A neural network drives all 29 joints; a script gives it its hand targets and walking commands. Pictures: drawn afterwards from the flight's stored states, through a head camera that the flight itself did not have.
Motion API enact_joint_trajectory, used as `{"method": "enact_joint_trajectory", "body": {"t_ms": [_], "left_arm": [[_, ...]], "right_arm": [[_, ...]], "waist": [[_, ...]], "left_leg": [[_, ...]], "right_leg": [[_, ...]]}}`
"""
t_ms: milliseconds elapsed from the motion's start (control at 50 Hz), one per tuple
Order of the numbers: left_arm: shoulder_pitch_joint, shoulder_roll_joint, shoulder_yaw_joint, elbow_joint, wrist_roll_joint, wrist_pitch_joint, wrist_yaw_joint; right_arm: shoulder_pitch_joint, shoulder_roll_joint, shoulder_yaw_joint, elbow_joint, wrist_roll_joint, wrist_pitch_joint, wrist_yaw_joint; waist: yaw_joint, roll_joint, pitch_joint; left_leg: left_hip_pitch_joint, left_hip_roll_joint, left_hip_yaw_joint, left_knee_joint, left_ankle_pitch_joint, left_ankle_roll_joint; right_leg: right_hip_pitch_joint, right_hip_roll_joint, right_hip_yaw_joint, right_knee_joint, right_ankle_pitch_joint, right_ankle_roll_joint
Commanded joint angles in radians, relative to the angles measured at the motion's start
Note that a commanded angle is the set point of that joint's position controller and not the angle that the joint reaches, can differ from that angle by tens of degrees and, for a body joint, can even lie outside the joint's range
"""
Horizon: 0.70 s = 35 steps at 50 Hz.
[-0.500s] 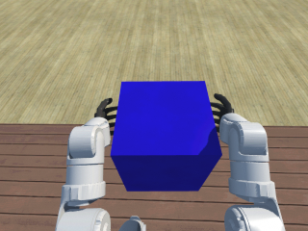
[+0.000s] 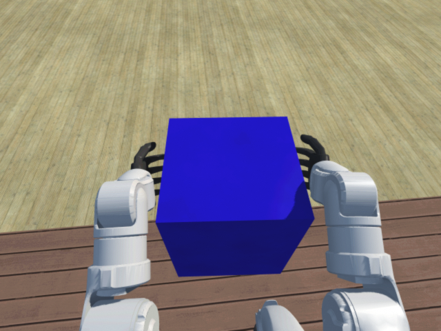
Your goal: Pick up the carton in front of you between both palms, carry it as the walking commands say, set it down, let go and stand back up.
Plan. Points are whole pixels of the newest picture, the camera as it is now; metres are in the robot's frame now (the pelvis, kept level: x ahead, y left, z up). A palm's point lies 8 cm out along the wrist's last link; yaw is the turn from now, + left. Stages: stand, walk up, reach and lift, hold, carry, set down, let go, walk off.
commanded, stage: carry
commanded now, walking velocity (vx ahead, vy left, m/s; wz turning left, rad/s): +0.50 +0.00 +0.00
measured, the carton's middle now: (229, 202) +0.36 -0.02 +0.03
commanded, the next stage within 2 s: none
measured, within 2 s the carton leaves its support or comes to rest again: neither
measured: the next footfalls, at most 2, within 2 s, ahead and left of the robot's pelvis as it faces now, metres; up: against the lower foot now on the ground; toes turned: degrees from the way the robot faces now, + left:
right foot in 0.18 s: +0.30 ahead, -0.07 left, -0.04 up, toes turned -1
left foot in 0.72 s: +0.61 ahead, +0.06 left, -0.08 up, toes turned +1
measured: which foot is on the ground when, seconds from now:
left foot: down 0.00-0.18, up 0.20-0.70, down 0.72-1.00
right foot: up 0.00-0.16, down 0.18-0.70, up 0.72-1.00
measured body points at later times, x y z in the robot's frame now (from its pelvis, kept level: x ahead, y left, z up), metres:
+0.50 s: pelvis +0.30 -0.03 -0.04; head +0.34 -0.04 +0.41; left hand +0.65 +0.15 +0.04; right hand +0.68 -0.16 +0.04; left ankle +0.39 +0.13 -0.71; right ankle +0.26 -0.07 -0.77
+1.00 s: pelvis +0.60 +0.03 -0.08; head +0.64 +0.04 +0.37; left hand +0.98 +0.16 +0.00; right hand +0.96 -0.15 +0.01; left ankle +0.58 +0.06 -0.81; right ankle +0.67 -0.14 -0.74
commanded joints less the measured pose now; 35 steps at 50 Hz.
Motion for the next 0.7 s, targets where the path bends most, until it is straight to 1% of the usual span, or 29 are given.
{"method": "enact_joint_trajectory", "body": {"t_ms": [0, 40, 60, 80, 100, 120, 140, 160, 180, 200, 220, 240, 260, 280, 300, 320, 340, 400, 440, 480, 520, 560, 600, 620, 640, 660, 680], "left_arm": [[-0.704, -1.019, -0.666, -0.114, -0.373, -0.045, -0.174], [-0.683, -0.99, -0.657, -0.089, -0.362, -0.033, -0.182], [-0.674, -0.978, -0.649, -0.071, -0.355, -0.026, -0.188], [-0.662, -0.967, -0.638, -0.047, -0.348, -0.022, -0.194], [-0.648, -0.954, -0.621, -0.02, -0.341, -0.019, -0.2], [-0.635, -0.945, -0.604, 0.006, -0.335, -0.017, -0.205], [-0.631, -0.941, -0.586, 0.022, -0.33, -0.018, -0.211], [-0.617, -0.934, -0.559, 0.047, -0.326, -0.017, -0.22], [-0.647, -0.903, -0.538, 0.073, -0.309, -0.018, -0.221], [-0.622, -0.927, -0.534, 0.115, -0.325, -0.02, -0.228], [-0.641, -0.991, -0.555, 0.094, -0.36, -0.028, -0.24], [-0.737, -1.04, -0.586, 0.035, -0.401, -0.036, -0.251], [-0.82, -1.09, -0.617, -0.01, -0.444, -0.041, -0.259], [-0.871, -1.126, -0.645, -0.048, -0.479, -0.046, -0.263], [-0.885, -1.145, -0.661, -0.073, -0.503, -0.051, -0.265], [-0.882, -1.154, -0.67, -0.089, -0.518, -0.055, -0.265], [-0.866, -1.157, -0.675, -0.098, -0.525, -0.059, -0.265], [-0.808, -1.145, -0.681, -0.103, -0.524, -0.066, -0.267], [-0.786, -1.131, -0.688, -0.111, -0.519, -0.07, -0.268], [-0.782, -1.11, -0.695, -0.131, -0.516, -0.07, -0.267], [-0.773, -1.082, -0.697, -0.146, -0.511, -0.065, -0.264], [-0.731, -1.05, -0.69, -0.126, -0.497, -0.054, -0.261], [-0.696, -1.022, -0.677, -0.087, -0.481, -0.044, -0.261], [-0.689, -1.014, -0.67, -0.063, -0.476, -0.039, -0.263], [-0.688, -1.014, -0.666, -0.037, -0.474, -0.036, -0.265], [-0.701, -1.017, -0.664, -0.012, -0.477, -0.033, -0.268], [-0.722, -1.018, -0.663, 0.01, -0.478, -0.032, -0.271]], "right_arm": [[-0.682, 1.071, 0.688, -0.124, 0.449, 0.014, 0.264], [-0.641, 1.048, 0.68, -0.085, 0.43, 0.019, 0.266], [-0.632, 1.042, 0.677, -0.062, 0.424, 0.019, 0.267], [-0.632, 1.041, 0.675, -0.037, 0.42, 0.02, 0.269], [-0.632, 1.043, 0.672, -0.011, 0.418, 0.02, 0.271], [-0.64, 1.046, 0.669, 0.013, 0.418, 0.019, 0.274], [-0.649, 1.046, 0.665, 0.035, 0.417, 0.018, 0.278], [-0.674, 1.047, 0.658, 0.047, 0.419, 0.017, 0.281], [-0.692, 1.09, 0.646, 0.084, 0.419, 0.026, 0.279], [-0.687, 1.086, 0.63, 0.088, 0.414, 0.029, 0.272], [-0.72, 1.094, 0.633, 0.06, 0.406, 0.023, 0.268], [-0.752, 1.115, 0.622, 0.037, 0.398, 0.015, 0.262], [-0.759, 1.13, 0.616, 0.012, 0.388, 0.008, 0.252], [-0.758, 1.137, 0.615, -0.012, 0.381, 0.004, 0.241], [-0.751, 1.139, 0.616, -0.031, 0.378, 0.001, 0.231], [-0.729, 1.139, 0.619, -0.039, 0.371, -0.003, 0.221], [-0.703, 1.135, 0.622, -0.045, 0.361, -0.006, 0.213], [-0.642, 1.124, 0.638, -0.052, 0.338, -0.016, 0.198], [-0.632, 1.113, 0.656, -0.069, 0.333, -0.021, 0.194], [-0.644, 1.096, 0.674, -0.1, 0.335, -0.021, 0.19], [-0.656, 1.068, 0.686, -0.13, 0.338, -0.014, 0.186], [-0.636, 1.035, 0.684, -0.121, 0.33, 0.002, 0.186], [-0.609, 1.002, 0.668, -0.089, 0.315, 0.02, 0.193], [-0.599, 0.987, 0.654, -0.066, 0.306, 0.028, 0.198], [-0.59, 0.972, 0.636, -0.041, 0.294, 0.034, 0.202], [-0.576, 0.961, 0.616, -0.009, 0.279, 0.038, 0.206], [-0.564, 0.948, 0.594, 0.015, 0.268, 0.04, 0.211]], "waist": [[-0.042, 0.094, -0.434], [-0.055, 0.099, -0.407], [-0.052, 0.103, -0.393], [-0.038, 0.104, -0.384], [-0.009, 0.112, -0.389], [0.036, 0.106, -0.413], [0.091, 0.087, -0.454], [0.098, -0.038, -0.498], [0.113, -0.258, -0.593], [0.146, -0.255, -0.651], [0.145, -0.162, -0.588], [0.125, -0.07, -0.52], [0.106, -0.029, -0.469], [0.093, -0.024, -0.457], [0.086, -0.037, -0.455], [0.085, -0.056, -0.46], [0.091, -0.071, -0.47], [0.116, -0.09, -0.49], [0.13, -0.095, -0.492], [0.141, -0.099, -0.477], [0.157, -0.101, -0.451], [0.181, -0.097, -0.425], [0.195, -0.101, -0.395], [0.188, -0.106, -0.384], [0.164, -0.112, -0.393], [0.122, -0.104, -0.414], [0.068, -0.08, -0.454]], "left_leg": [[0.468, 0.192, -0.192, -0.007, 0.807, 0.037], [0.464, 0.171, -0.168, 0.014, 0.8, 0.027], [0.435, 0.168, -0.158, 0.032, 0.768, 0.02], [0.393, 0.163, -0.139, 0.068, 0.756, 0.009], [0.348, 0.162, -0.124, 0.134, 0.787, -0.004], [0.3, 0.154, -0.084, 0.244, 0.797, -0.029], [0.179, 0.138, -0.039, 0.411, 0.677, -0.051], [-0.046, 0.095, -0.013, 0.588, 0.187, -0.059], [-0.385, -0.027, -0.042, 0.849, -0.371, -0.126], [-0.525, -0.001, -0.096, 0.994, -0.389, -0.101], [-0.553, 0.045, -0.11, 0.956, -0.31, -0.071], [-0.538, 0.064, -0.102, 0.874, -0.242, -0.066], [-0.5, 0.085, -0.105, 0.785, -0.194, -0.073], [-0.441, 0.097, -0.102, 0.726, -0.171, -0.081], [-0.407, 0.098, -0.087, 0.684, -0.159, -0.088], [-0.407, 0.102, -0.078, 0.645, -0.141, -0.093], [-0.428, 0.109, -0.074, 0.607, -0.114, -0.097], [-0.524, 0.121, -0.052, 0.511, -0.009, -0.103], [-0.563, 0.119, -0.04, 0.452, 0.066, -0.1], [-0.566, 0.108, -0.024, 0.37, 0.141, -0.095], [-0.546, 0.087, 0.001, 0.257, 0.216, -0.09], [-0.516, 0.057, 0.034, 0.113, 0.297, -0.084], [-0.436, 0.038, 0.052, -0.024, 0.383, -0.063], [-0.361, 0.033, 0.051, -0.084, 0.417, -0.046], [-0.245, 0.025, 0.062, -0.121, 0.435, -0.029], [-0.099, 0.016, 0.085, -0.168, 0.468, -0.019], [0.095, 0.053, 0.065, -0.166, 0.515, -0.02]], "right_leg": [[-0.052, 0.06, -0.085, -0.18, 0.145, -0.011], [0.014, 0.089, -0.118, -0.321, 0.225, -0.025], [0.077, 0.094, -0.12, -0.387, 0.278, -0.039], [0.169, 0.102, -0.122, -0.443, 0.324, -0.055], [0.277, 0.115, -0.131, -0.467, 0.332, -0.07], [0.415, 0.112, -0.14, -0.512, 0.355, -0.079], [0.616, 0.063, -0.101, -0.525, 0.409, -0.083], [0.841, -0.098, 0.057, -0.368, 0.72, -0.075], [1.141, -0.346, 0.451, -0.284, 0.867, -0.263], [1.179, -0.386, 0.609, -0.343, 0.419, -0.366], [1.054, -0.304, 0.574, -0.408, 0.144, -0.316], [0.93, -0.254, 0.498, -0.445, 0.078, -0.263], [0.811, -0.229, 0.435, -0.47, 0.095, -0.234], [0.723, -0.216, 0.397, -0.494, 0.066, -0.219], [0.679, -0.2, 0.369, -0.51, 0.062, -0.205], [0.677, -0.192, 0.342, -0.509, 0.097, -0.2], [0.705, -0.189, 0.319, -0.499, 0.158, -0.2], [0.823, -0.176, 0.248, -0.437, 0.473, -0.182], [0.883, -0.159, 0.214, -0.411, 0.583, -0.16], [0.91, -0.129, 0.178, -0.397, 0.62, -0.144], [0.927, -0.095, 0.145, -0.383, 0.631, -0.137], [0.957, -0.066, 0.116, -0.356, 0.631, -0.135], [0.943, -0.058, 0.098, -0.323, 0.593, -0.136], [0.911, -0.058, 0.086, -0.292, 0.572, -0.13], [0.867, -0.055, 0.068, -0.233, 0.597, -0.115], [0.811, -0.043, 0.029, -0.131, 0.618, -0.088], [0.698, -0.019, -0.016, 0.02, 0.507, -0.057]]}}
